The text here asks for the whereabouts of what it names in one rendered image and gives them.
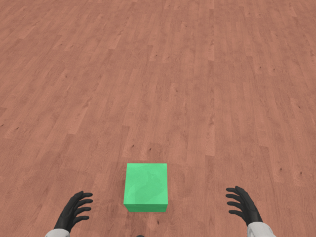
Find robot left hand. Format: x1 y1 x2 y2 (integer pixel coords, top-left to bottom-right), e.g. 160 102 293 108
54 191 93 233

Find carton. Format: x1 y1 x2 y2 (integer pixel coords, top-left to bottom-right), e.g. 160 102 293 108
123 163 168 212

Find robot right hand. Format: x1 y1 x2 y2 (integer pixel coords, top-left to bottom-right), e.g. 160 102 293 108
226 186 263 226

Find robot right forearm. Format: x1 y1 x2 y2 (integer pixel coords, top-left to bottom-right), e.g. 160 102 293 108
247 222 276 237

